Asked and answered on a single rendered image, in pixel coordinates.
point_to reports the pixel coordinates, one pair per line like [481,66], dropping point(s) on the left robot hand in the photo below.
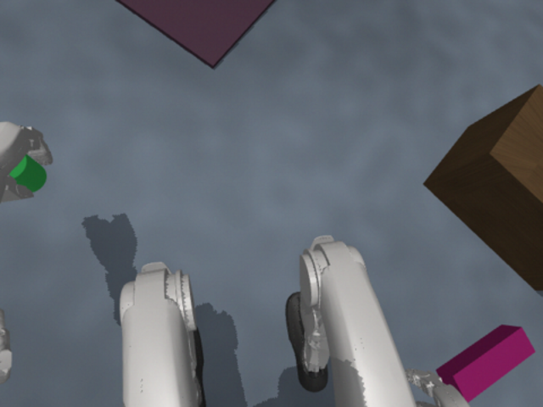
[17,141]

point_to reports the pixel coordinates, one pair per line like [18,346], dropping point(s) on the right robot hand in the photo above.
[431,384]

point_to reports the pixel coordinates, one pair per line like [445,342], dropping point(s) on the right robot foot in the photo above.
[311,381]

